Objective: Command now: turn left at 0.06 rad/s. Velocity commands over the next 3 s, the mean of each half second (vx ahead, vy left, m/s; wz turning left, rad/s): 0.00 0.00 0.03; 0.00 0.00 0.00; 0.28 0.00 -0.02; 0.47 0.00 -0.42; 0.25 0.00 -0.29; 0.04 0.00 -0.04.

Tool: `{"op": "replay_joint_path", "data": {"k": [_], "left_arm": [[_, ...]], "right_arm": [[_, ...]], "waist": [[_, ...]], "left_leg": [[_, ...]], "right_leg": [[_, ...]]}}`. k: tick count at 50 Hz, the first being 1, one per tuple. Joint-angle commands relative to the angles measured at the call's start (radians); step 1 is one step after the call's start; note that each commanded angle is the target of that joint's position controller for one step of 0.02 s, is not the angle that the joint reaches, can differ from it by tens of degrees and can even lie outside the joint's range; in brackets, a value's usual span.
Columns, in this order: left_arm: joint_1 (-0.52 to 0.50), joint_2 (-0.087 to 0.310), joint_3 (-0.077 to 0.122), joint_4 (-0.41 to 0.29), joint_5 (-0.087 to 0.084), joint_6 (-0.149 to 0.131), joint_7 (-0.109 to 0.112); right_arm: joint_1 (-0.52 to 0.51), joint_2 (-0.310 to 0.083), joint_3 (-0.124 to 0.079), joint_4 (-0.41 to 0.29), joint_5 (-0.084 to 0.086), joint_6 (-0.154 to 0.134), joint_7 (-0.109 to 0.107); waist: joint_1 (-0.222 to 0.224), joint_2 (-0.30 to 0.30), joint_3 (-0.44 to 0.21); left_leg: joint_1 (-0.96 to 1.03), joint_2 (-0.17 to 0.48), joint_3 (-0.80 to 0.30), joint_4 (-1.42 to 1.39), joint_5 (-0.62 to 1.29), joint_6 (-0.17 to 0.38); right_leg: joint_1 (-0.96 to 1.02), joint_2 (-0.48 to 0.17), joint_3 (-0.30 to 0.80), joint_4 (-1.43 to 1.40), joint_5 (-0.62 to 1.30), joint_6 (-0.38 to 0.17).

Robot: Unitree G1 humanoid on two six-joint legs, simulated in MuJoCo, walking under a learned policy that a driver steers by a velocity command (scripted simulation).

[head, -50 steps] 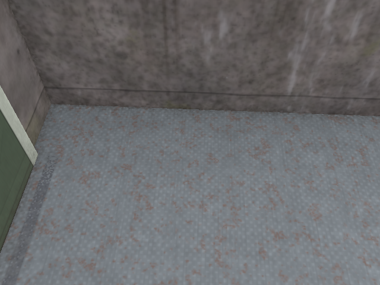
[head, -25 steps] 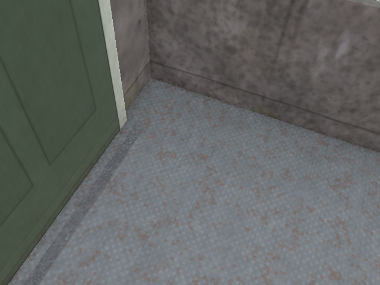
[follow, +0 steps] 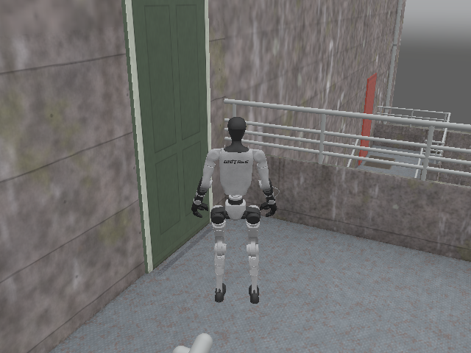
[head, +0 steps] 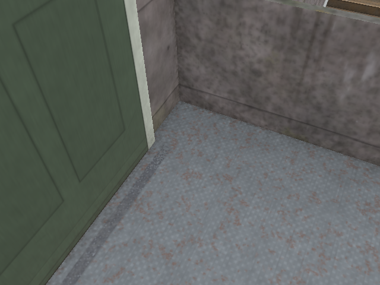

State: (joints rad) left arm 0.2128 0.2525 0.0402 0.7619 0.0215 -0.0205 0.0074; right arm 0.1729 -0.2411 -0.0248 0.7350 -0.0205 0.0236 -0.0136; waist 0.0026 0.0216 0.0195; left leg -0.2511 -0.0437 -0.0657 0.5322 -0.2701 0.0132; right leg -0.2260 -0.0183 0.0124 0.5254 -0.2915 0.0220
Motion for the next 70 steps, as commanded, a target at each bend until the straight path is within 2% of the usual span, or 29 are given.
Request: {"op": "replay_joint_path", "data": {"k": [1, 6, 11, 34, 51, 52, 53, 54, 55, 56, 57, 59, 61, 62, 63, 64, 65, 66, 67, 68, 69, 70], "left_arm": [[-0.016, 0.114, 0.023, -0.054, -0.001, -0.026, 0.003], [-0.008, 0.113, 0.017, -0.045, -0.003, -0.021, 0.011], [-0.002, 0.108, 0.012, -0.027, -0.005, -0.020, 0.009], [0.034, 0.102, -0.001, 0.126, -0.012, -0.012, 0.012], [0.065, 0.092, -0.012, 0.207, -0.014, -0.005, 0.015], [0.080, 0.088, -0.012, 0.218, -0.015, -0.003, 0.016], [0.083, 0.108, -0.005, 0.221, -0.022, 0.001, 0.020], [0.085, 0.139, 0.005, 0.218, -0.029, 0.003, 0.023], [0.104, 0.161, 0.013, 0.216, -0.034, 0.002, 0.024], [0.126, 0.192, 0.024, 0.218, -0.038, -0.004, 0.024], [0.126, 0.205, 0.032, 0.214, -0.040, -0.012, 0.026], [0.108, 0.185, 0.031, 0.202, -0.036, -0.030, 0.022], [0.055, 0.177, 0.032, 0.180, -0.052, -0.033, 0.017], [0.020, 0.182, 0.033, 0.168, -0.062, -0.029, 0.015], [0.021, 0.177, 0.032, 0.163, -0.060, -0.025, 0.014], [0.009, 0.150, 0.023, 0.154, -0.053, -0.025, 0.011], [-0.017, 0.072, -0.001, 0.133, -0.036, -0.034, 0.001], [-0.027, 0.024, -0.012, 0.078, -0.034, -0.052, -0.004], [-0.033, 0.075, -0.004, 0.073, -0.057, -0.066, -0.008], [-0.039, 0.102, -0.002, 0.068, -0.069, -0.078, -0.016], [-0.020, 0.112, 0.002, 0.080, -0.059, -0.084, -0.020], [-0.021, 0.126, 0.008, 0.083, -0.041, -0.087, -0.022]], "right_arm": [[-0.030, -0.116, -0.038, -0.056, 0.003, -0.003, -0.009], [-0.014, -0.108, -0.039, -0.014, 0.006, -0.006, -0.011], [0.002, -0.115, -0.041, 0.028, 0.008, -0.008, -0.018], [0.014, -0.116, -0.030, 0.229, 0.015, -0.010, -0.036], [0.040, -0.108, -0.013, 0.309, 0.017, -0.016, -0.040], [0.059, -0.096, -0.010, 0.319, 0.018, -0.016, -0.040], [0.061, -0.096, -0.010, 0.322, 0.024, -0.016, -0.041], [0.054, -0.098, -0.011, 0.315, 0.027, -0.019, -0.042], [0.029, -0.100, -0.011, 0.299, 0.029, -0.029, -0.039], [0.002, -0.087, -0.006, 0.278, 0.031, -0.045, -0.033], [-0.013, -0.087, -0.004, 0.267, 0.037, -0.063, -0.024], [-0.011, -0.092, -0.007, 0.258, 0.047, -0.090, -0.007], [0.024, -0.089, -0.007, 0.265, 0.053, -0.110, 0.006], [0.077, -0.080, -0.009, 0.290, 0.048, -0.116, 0.010], [0.152, -0.080, -0.016, 0.329, 0.041, -0.116, 0.012], [0.236, -0.086, -0.023, 0.359, 0.035, -0.112, 0.012], [0.348, -0.138, -0.035, 0.373, 0.032, -0.109, 0.005], [0.448, -0.257, -0.058, 0.375, 0.027, -0.120, 0.018], [0.366, -0.216, -0.046, 0.362, 0.019, -0.137, 0.021], [0.270, -0.164, -0.033, 0.317, 0.027, -0.147, 0.021], [0.215, -0.145, -0.026, 0.292, 0.028, -0.150, 0.024], [0.187, -0.130, -0.021, 0.277, 0.028, -0.145, 0.026]], "waist": [[-0.004, -0.081, -0.037], [0.001, -0.033, -0.026], [-0.001, -0.012, -0.021], [-0.006, -0.024, 0.009], [-0.003, -0.024, 0.021], [-0.004, -0.032, -0.002], [0.001, -0.052, 0.010], [0.007, -0.092, 0.036], [0.021, -0.135, 0.073], [0.032, -0.189, 0.101], [0.034, -0.196, 0.134], [0.021, -0.172, 0.142], [-0.015, -0.141, 0.113], [-0.047, -0.125, 0.088], [-0.068, -0.104, 0.056], [-0.097, -0.059, 0.035], [-0.132, 0.129, -0.004], [-0.136, 0.291, -0.016], [-0.094, 0.162, 0.049], [-0.062, 0.092, 0.106], [-0.038, 0.065, 0.099], [-0.025, 0.052, 0.093]], "left_leg": [[0.028, 0.061, -0.065, -0.058, 0.122, 0.023], [0.023, 0.063, -0.065, -0.061, 0.134, 0.008], [0.038, 0.067, -0.066, -0.064, 0.157, -0.003], [0.073, 0.065, -0.040, -0.099, 0.166, -0.024], [0.060, 0.063, -0.020, -0.120, 0.152, -0.035], [0.067, 0.048, -0.001, -0.114, 0.066, -0.035], [0.040, 0.018, 0.034, -0.073, -0.066, -0.029], [-0.014, -0.008, 0.065, -0.013, -0.190, -0.020], [-0.094, -0.015, 0.081, 0.062, -0.236, -0.013], [-0.155, 0.002, 0.092, 0.154, -0.202, -0.006], [-0.197, 0.046, 0.067, 0.229, -0.167, 0.006], [-0.257, 0.096, 0.034, 0.284, -0.220, 0.031], [-0.148, 0.100, 0.058, 0.113, -0.180, 0.052], [0.001, 0.066, 0.105, -0.014, -0.068, 0.051], [0.145, 0.020, 0.137, -0.064, 0.021, 0.035], [0.249, 0.034, 0.096, -0.092, 0.011, 0.032], [0.366, 0.215, -0.179, -0.224, -0.142, 0.083], [0.453, 0.423, -0.622, -0.386, -0.357, 0.242], [0.371, 0.473, -0.693, -0.411, -0.469, 0.291], [0.340, 0.427, -0.577, -0.400, -0.433, 0.256], [0.322, 0.372, -0.451, -0.395, -0.314, 0.212], [0.302, 0.334, -0.355, -0.400, -0.172, 0.180]], "right_leg": [[-0.017, -0.058, 0.066, -0.097, 0.121, -0.026], [-0.010, -0.048, 0.062, -0.090, 0.110, -0.034], [-0.009, -0.039, 0.057, -0.091, 0.119, -0.039], [-0.003, -0.016, 0.051, -0.142, 0.109, -0.051], [0.007, -0.008, 0.054, -0.164, 0.110, -0.060], [0.016, -0.002, 0.053, -0.178, -0.004, -0.064], [0.005, 0.000, 0.066, -0.193, -0.182, -0.082], [-0.017, -0.028, 0.118, -0.227, -0.365, -0.114], [-0.024, -0.096, 0.217, -0.289, -0.510, -0.157], [-0.021, -0.196, 0.354, -0.356, -0.584, -0.211], [-0.036, -0.268, 0.446, -0.400, -0.564, -0.255], [-0.001, -0.300, 0.463, -0.403, -0.439, -0.270], [-0.011, -0.240, 0.335, -0.363, -0.309, -0.218], [-0.075, -0.183, 0.245, -0.320, -0.257, -0.192], [-0.136, -0.132, 0.188, -0.255, -0.228, -0.177], [-0.202, -0.085, 0.137, -0.147, -0.196, -0.155], [-0.329, 0.007, 0.019, 0.158, -0.142, -0.097], [-0.553, 0.099, -0.011, 0.428, -0.289, -0.072], [-0.633, 0.026, 0.073, 0.617, -0.288, -0.081], [-0.692, -0.026, 0.097, 0.671, -0.171, -0.096], [-0.676, -0.061, 0.078, 0.666, -0.071, -0.096], [-0.649, -0.085, 0.071, 0.616, 0.010, -0.085]]}}
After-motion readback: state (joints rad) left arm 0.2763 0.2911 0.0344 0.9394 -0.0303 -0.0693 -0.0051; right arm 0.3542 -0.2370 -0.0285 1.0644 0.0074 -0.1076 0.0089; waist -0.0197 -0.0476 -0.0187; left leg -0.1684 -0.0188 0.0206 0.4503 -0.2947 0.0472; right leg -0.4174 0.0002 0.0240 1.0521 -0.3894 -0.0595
